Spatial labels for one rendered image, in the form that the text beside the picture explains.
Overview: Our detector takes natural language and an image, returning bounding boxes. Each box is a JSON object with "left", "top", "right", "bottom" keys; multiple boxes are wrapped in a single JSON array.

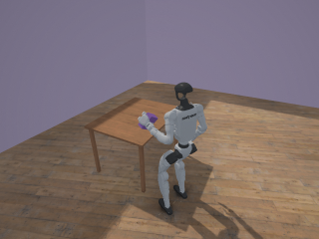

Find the sponge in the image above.
[{"left": 138, "top": 113, "right": 158, "bottom": 129}]

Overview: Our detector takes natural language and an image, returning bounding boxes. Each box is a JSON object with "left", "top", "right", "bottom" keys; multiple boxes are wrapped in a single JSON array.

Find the left robot forearm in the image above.
[{"left": 146, "top": 122, "right": 169, "bottom": 144}]

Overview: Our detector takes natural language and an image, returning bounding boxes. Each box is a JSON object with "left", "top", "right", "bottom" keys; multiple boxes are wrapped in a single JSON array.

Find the robot right upper arm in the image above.
[{"left": 193, "top": 104, "right": 207, "bottom": 131}]

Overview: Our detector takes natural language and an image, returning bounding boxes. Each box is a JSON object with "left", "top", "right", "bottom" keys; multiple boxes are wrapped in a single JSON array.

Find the table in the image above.
[{"left": 84, "top": 97, "right": 178, "bottom": 193}]

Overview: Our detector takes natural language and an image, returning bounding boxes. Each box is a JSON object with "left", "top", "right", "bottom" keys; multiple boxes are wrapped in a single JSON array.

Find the right robot forearm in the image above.
[{"left": 193, "top": 129, "right": 205, "bottom": 138}]

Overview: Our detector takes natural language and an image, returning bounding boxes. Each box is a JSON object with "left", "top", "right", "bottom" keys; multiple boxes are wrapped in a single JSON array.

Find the right robot foot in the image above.
[{"left": 173, "top": 185, "right": 187, "bottom": 199}]

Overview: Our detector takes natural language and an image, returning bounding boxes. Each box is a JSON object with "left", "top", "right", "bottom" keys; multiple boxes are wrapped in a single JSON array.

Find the robot left hand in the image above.
[{"left": 138, "top": 112, "right": 154, "bottom": 126}]

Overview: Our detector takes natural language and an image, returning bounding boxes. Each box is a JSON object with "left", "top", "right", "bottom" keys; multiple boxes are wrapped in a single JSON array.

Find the robot left upper arm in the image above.
[{"left": 163, "top": 110, "right": 176, "bottom": 145}]

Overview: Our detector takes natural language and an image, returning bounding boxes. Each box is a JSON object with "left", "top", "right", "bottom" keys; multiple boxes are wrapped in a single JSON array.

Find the robot right thigh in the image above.
[{"left": 174, "top": 141, "right": 197, "bottom": 170}]

